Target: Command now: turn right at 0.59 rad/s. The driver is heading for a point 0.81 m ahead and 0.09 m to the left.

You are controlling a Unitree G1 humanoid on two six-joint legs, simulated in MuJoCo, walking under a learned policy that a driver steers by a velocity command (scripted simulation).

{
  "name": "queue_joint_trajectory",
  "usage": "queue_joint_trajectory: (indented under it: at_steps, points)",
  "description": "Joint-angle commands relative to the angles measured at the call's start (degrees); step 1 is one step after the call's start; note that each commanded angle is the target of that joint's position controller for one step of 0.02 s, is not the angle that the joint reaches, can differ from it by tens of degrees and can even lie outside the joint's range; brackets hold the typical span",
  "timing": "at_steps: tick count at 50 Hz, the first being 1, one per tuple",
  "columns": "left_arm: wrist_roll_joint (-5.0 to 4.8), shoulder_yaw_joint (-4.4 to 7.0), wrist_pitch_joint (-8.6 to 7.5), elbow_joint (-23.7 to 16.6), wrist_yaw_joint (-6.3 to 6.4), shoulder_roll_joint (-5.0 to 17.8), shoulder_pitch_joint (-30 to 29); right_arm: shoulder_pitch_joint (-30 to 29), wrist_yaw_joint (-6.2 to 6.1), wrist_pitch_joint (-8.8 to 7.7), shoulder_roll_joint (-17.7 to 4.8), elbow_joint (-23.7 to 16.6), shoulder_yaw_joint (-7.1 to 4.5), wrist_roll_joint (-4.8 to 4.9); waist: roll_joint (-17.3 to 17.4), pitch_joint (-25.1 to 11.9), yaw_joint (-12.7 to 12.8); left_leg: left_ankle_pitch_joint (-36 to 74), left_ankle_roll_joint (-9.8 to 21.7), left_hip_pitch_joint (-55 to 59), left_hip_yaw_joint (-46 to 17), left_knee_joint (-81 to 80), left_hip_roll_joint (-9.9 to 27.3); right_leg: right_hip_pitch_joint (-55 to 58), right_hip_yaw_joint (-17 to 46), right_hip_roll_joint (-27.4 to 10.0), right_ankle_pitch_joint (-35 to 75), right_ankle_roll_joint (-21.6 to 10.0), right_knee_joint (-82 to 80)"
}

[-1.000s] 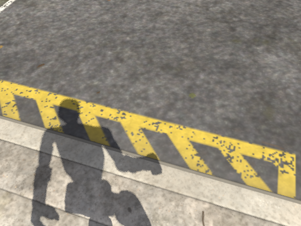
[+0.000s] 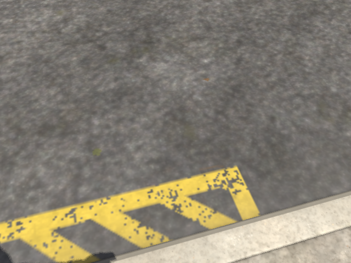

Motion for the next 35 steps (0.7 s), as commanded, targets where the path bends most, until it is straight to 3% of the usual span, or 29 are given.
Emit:
queue_joint_trajectory:
  at_steps: [1, 2, 3, 4, 6, 10, 16, 18, 19, 20, 21, 22, 23, 24, 26, 28, 32, 35]
  points:
    - [-0.12, 1.30, -1.17, -4.54, 0.87, 4.84, -0.64, -0.31, -0.73, -0.89, -15.35, -4.78, -3.52, -1.59, 16.01, 0.13, -1.58, -8.29, 10.08, 4.82, -27.56, -21.33, 25.40, -14.15, -5.30, 2.64, -22.34, 2.05, 16.38]
    - [1.71, 2.19, -1.32, -4.09, 0.79, 8.59, -1.85, -0.13, -0.38, -0.91, -11.38, -4.68, -2.74, -1.71, 8.63, 0.57, -1.15, 0.86, 11.77, 1.28, -22.80, -18.41, 24.36, -10.72, -3.53, -2.90, -20.14, 2.59, 25.98]
    - [1.50, 2.38, -1.18, -2.91, 0.26, 8.01, 0.04, -2.63, -0.14, -1.14, -8.03, -5.00, -1.70, -1.21, 6.38, 0.00, 0.94, 8.53, 10.44, 0.40, -16.08, -16.09, 20.21, -8.68, -3.67, -2.69, -17.04, 2.59, 30.47]
    - [1.32, 2.13, -0.75, -1.80, -0.15, 7.06, 2.37, -3.81, 0.18, -1.25, -6.85, -5.38, -1.35, -1.07, 6.57, -0.93, 1.81, 14.69, 9.19, 1.51, -10.78, -14.45, 16.85, -7.81, -3.88, -2.58, -14.91, 3.08, 34.54]
    - [0.92, 1.69, -0.04, -0.86, -1.00, 6.21, 4.08, -2.99, 0.29, -1.43, -6.48, -5.56, -1.25, -0.90, 9.24, -2.41, 1.17, 24.65, 9.25, 5.62, -5.67, -11.86, 14.31, -9.06, -5.18, -2.52, -14.19, 4.14, 38.96]
    - [0.33, 0.35, 0.48, -2.23, -0.81, 4.35, -1.28, 4.26, 0.55, -1.66, -7.41, -3.00, -1.78, -0.77, 9.76, -2.67, -3.06, 33.11, 10.82, 14.59, -4.83, -8.97, 15.43, -11.26, -5.41, -3.28, -15.46, 5.75, 30.82]
    - [-0.71, -1.61, 0.56, -1.92, 0.07, 2.88, -3.22, 4.70, 1.79, -1.14, -9.45, -0.75, -2.39, -0.98, 13.53, -3.81, -4.08, 37.64, 11.13, 11.59, -3.63, -5.73, 15.50, 3.39, -11.70, -5.00, -18.62, 3.93, 9.55]
    - [-0.35, -2.34, -0.16, -0.42, 0.35, 1.84, -0.23, 5.15, 2.31, -0.62, -9.48, 0.35, -2.48, -0.72, 12.05, -4.69, -2.33, 22.37, 9.53, 8.15, -3.72, -5.62, 14.55, 11.60, -13.91, -4.78, -11.27, 1.91, -3.59]
    - [0.36, -2.58, -0.88, 0.58, 0.60, 1.77, 1.37, 5.57, 2.47, -0.46, -8.46, 0.93, -2.26, -0.60, 9.89, -4.22, -1.24, 10.61, 7.65, 2.77, -3.59, -4.92, 13.50, 18.65, -13.24, -5.21, -7.18, 0.48, -10.35]
    - [1.27, -2.46, -1.84, 1.57, 0.96, 3.74, 3.84, 6.28, 2.80, -0.58, -5.17, 0.84, -1.40, -0.78, 3.34, -4.86, -0.57, -2.37, 5.23, -6.99, -1.99, -0.88, 10.76, 28.44, -4.24, -12.01, -11.83, -1.43, -12.70]
    - [1.34, -0.67, -2.14, 2.12, 1.36, 11.23, 7.64, 3.41, 3.24, -1.00, -0.81, -2.06, -0.11, -0.35, -11.77, -3.92, 1.32, -13.63, 2.34, -19.30, 6.87, 10.33, 1.67, 31.57, 13.81, -25.22, -25.24, -7.11, -17.35]
    - [1.68, 0.26, -2.44, 3.77, 1.39, 12.89, 10.51, -3.23, 2.86, -0.70, -6.84, -3.29, -1.47, -1.37, -10.91, 3.65, 5.67, -16.84, 2.32, -23.97, 4.50, 19.12, 2.61, 22.92, 19.82, -30.84, -28.08, -12.43, -21.63]
    - [1.88, -0.82, -3.08, 3.57, 1.48, 9.44, 7.91, -3.34, 3.24, -0.67, -8.37, -2.95, -2.42, -0.70, -6.14, 7.22, 3.38, -12.62, 2.80, -24.83, 0.58, 23.59, 3.67, 20.41, 17.05, -29.20, -29.84, -12.75, -22.91]
    - [1.52, -1.58, -3.71, 3.23, 1.68, 6.90, 4.98, -0.63, 3.90, -1.00, -7.90, -1.33, -2.58, -0.02, -5.77, 7.98, 1.35, -8.82, 2.82, -24.64, -1.30, 24.54, 3.59, 19.84, 12.46, -26.54, -27.63, -10.65, -23.87]
    - [0.94, -2.17, -5.32, 3.25, 2.22, 4.77, 2.82, 2.64, 4.87, -1.61, -7.58, 1.00, -3.04, -0.80, -6.33, 6.57, -0.58, -2.60, 2.18, -23.59, -1.44, 26.50, 3.48, 21.70, 3.88, -22.93, -17.24, -7.87, -24.39]
    - [0.89, -2.15, -6.66, 3.81, 2.05, 4.35, 3.68, 3.19, 5.22, -1.75, -6.15, 1.93, -2.98, -1.16, -4.56, 4.25, -0.81, 0.89, 1.21, -23.77, -0.67, 28.65, 3.42, 23.06, -1.48, -22.32, -9.25, -7.39, -23.58]
    - [0.90, -1.84, -7.75, 5.42, 1.76, 4.53, 6.46, -2.00, 6.03, -1.42, -4.54, 0.25, -2.68, -1.36, -3.70, 5.83, 0.67, 5.17, -0.99, -27.88, 0.42, 25.17, 5.10, 23.66, -6.34, -23.84, -4.96, -8.27, -24.30]
    - [1.05, -1.61, -8.14, 6.33, 1.61, 5.23, 7.19, -5.70, 6.96, -1.33, -3.67, -1.64, -2.18, -1.48, -3.77, 6.71, 1.08, 7.67, -0.87, -26.26, 2.39, 18.84, 6.35, 22.82, -10.82, -24.15, 0.44, -7.74, -23.24]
